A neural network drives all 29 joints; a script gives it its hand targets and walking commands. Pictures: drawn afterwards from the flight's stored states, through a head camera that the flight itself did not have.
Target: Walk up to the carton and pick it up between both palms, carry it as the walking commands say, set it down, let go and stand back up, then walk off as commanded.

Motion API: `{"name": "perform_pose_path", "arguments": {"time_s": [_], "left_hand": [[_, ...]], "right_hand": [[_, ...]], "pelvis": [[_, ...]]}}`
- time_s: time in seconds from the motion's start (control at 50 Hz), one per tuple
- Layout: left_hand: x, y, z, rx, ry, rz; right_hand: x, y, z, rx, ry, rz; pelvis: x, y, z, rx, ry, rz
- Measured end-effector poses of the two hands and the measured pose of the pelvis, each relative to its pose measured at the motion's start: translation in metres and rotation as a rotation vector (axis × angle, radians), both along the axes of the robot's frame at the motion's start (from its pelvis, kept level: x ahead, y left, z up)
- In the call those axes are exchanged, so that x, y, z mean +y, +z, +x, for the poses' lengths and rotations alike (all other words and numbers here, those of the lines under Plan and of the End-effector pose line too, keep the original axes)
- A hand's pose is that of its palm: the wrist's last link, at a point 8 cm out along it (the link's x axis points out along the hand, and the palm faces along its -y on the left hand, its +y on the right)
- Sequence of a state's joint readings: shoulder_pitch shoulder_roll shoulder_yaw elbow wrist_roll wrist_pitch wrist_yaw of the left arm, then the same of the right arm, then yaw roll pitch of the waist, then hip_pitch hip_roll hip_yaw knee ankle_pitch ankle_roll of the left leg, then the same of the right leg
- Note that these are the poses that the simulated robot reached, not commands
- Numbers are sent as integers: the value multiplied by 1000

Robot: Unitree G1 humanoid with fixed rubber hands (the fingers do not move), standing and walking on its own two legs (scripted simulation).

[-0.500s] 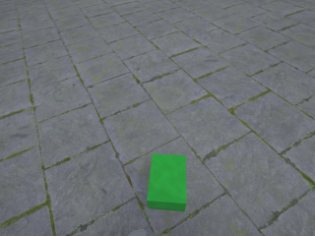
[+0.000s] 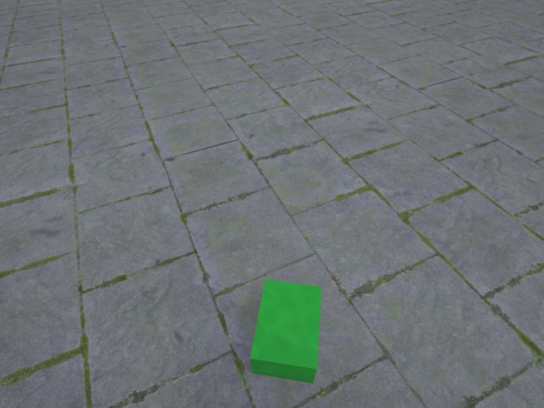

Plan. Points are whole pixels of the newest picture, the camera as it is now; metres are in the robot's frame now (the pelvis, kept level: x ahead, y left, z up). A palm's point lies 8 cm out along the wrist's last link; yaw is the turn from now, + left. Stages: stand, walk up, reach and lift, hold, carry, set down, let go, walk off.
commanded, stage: walk up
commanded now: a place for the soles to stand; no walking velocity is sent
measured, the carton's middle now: (288, 328) +0.55 -0.02 -0.69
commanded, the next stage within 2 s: none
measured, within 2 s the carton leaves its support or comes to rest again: neither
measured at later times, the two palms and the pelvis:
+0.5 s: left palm out of the picture +0.13 +0.36 -0.12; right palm out of the picture +0.13 -0.28 -0.14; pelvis +0.03 +0.04 -0.03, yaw -5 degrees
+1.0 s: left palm out of the picture +0.14 +0.36 -0.12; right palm out of the picture +0.09 -0.28 -0.12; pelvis +0.02 +0.05 -0.02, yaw -8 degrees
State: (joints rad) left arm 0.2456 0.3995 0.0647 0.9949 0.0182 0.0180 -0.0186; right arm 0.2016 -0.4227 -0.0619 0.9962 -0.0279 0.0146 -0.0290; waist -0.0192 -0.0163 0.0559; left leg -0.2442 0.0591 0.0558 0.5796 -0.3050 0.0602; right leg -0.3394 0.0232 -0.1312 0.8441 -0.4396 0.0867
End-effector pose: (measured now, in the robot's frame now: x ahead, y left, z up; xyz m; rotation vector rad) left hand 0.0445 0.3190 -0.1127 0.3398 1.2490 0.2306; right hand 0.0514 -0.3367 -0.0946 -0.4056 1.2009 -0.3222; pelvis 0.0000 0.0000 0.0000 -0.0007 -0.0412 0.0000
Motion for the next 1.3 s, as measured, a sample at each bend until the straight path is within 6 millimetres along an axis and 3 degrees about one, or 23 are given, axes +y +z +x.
{"name": "perform_pose_path", "arguments": {"time_s": [0.12,0.28,0.48,0.64,0.96,1.16,1.22,1.3], "left_hand": [[-7,-10,9,-36,-38,36],[23,-5,31,-65,-80,118],[43,-4,83,-86,-137,109],[44,-7,110,-116,-178,98],[43,-11,93,-49,-198,77],[44,-4,92,-54,-204,89],[57,0,85,-66,-207,129],[93,6,71,-43,-185,192]], "right_hand": [[-13,-18,36,-74,29,15],[14,-31,76,-123,50,66],[55,-41,78,-95,28,113],[61,-39,71,-97,-8,108],[53,-25,46,-90,-74,87],[56,-28,32,-74,-84,102],[54,-28,34,-65,-58,100],[60,-26,48,-84,-32,78]], "pelvis": [[-8,-20,7,4,-38,-16],[10,-29,17,10,-53,-20],[34,-27,24,25,-79,-10],[44,-27,25,16,-103,-16],[49,-20,22,9,-137,-3],[50,-18,19,3,-150,-9],[55,-21,22,19,-142,-15],[75,-25,26,27,-144,-15]]}}
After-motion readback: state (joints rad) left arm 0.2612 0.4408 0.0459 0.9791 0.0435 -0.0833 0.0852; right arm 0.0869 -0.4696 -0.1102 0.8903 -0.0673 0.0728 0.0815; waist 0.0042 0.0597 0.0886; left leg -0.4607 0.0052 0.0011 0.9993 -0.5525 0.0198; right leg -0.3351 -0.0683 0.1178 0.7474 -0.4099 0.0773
